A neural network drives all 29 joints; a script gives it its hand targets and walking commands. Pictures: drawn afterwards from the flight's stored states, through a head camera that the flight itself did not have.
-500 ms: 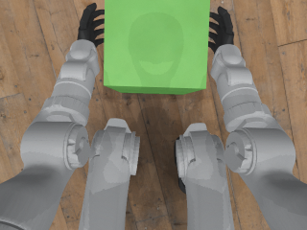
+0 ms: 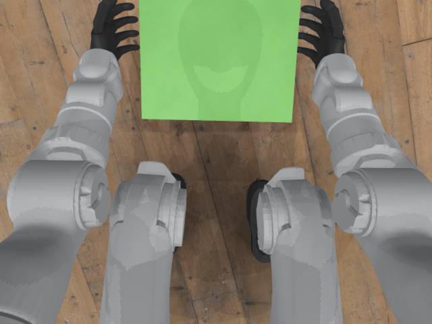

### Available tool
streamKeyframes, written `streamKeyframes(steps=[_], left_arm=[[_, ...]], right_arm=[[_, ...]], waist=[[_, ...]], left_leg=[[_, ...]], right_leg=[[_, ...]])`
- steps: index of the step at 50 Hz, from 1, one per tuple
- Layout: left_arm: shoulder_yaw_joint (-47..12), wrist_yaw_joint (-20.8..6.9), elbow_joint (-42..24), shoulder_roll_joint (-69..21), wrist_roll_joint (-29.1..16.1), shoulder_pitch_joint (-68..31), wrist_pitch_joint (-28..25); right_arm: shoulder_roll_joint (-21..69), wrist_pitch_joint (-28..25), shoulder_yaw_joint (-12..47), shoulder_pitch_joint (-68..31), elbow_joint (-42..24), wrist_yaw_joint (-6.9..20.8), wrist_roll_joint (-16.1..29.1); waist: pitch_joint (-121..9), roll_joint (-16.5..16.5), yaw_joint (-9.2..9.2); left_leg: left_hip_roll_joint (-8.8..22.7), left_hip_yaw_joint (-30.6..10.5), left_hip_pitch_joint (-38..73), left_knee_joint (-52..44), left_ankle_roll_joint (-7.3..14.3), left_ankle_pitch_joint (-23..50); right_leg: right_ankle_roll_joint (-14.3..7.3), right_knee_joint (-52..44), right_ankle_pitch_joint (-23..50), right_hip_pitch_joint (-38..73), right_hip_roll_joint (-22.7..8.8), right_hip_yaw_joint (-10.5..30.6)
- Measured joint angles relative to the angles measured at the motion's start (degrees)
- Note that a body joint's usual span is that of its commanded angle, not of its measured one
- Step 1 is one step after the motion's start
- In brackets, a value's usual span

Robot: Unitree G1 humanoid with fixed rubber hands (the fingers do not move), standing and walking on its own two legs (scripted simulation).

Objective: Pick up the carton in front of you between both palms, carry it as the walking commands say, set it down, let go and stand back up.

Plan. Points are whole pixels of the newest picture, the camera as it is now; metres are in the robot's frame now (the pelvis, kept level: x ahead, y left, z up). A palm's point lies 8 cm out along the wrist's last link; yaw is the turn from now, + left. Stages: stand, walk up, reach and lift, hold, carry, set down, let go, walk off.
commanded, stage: set down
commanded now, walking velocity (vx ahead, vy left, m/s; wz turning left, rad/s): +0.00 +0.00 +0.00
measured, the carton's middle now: (216, 63) +0.49 +0.02 -0.24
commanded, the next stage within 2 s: let go in 1.24 s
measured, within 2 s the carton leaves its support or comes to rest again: neither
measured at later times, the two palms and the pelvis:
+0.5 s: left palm (51, 20) +0.50 +0.22 -0.07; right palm (382, 28) +0.51 -0.16 -0.07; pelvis +0.01 +0.00 +0.05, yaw +0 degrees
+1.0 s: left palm out of the picture +0.50 +0.23 +0.08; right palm out of the picture +0.51 -0.17 +0.08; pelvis +0.03 +0.00 +0.18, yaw +0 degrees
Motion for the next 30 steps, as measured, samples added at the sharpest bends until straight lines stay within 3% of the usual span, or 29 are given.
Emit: streamKeyframes(steps=[6, 12, 19, 30], left_arm=[[-5.7, 0.6, -2.9, 4.5, -8.7, 3.1, -1.7], [-7.8, 1.0, -9.9, 5.0, -12.0, 5.5, -0.8], [-4.9, 1.6, -19.2, 1.8, -8.1, 10.2, 3.5], [-0.8, 0.0, -17.1, -0.1, -3.5, 12.7, 4.6]], right_arm=[[-4.1, -1.3, 6.8, 3.6, -3.9, -0.8, 8.4], [-4.6, -0.4, 9.4, 6.0, -10.6, -1.9, 11.8], [-1.9, 3.6, 6.3, 11.4, -19.9, -2.8, 8.4], [0.1, 4.5, 1.6, 13.0, -16.9, -1.5, 3.7]], waist=[[1.6, 0.1, -0.16], [-0.2, 0.2, -0.55], [-5.8, 0.1, -0.36], [-17.0, 0.2, -0.24]], left_leg=[[1.2, 0.9, -0.4, 1.0, 0.9, -0.5], [1.4, 1.3, -1.3, 1.4, 1.2, -0.4], [1.1, 1.1, 1.4, -3.0, 1.3, -0.2], [1.0, 0.4, 6.0, -15.9, 1.2, 1.7]], right_leg=[[-0.7, 1.2, -0.6, -0.5, -1.4, -0.3], [-0.8, 1.7, -0.7, -1.3, -1.9, -0.3], [-1.1, -2.7, -0.5, 1.5, -2.2, -0.3], [-1.4, -15.9, 1.7, 6.1, -2.5, -0.2]])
